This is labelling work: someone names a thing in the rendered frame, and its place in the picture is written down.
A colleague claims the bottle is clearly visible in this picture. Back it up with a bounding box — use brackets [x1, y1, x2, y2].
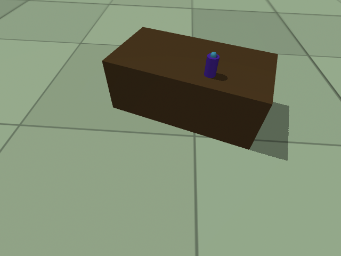
[204, 52, 220, 78]

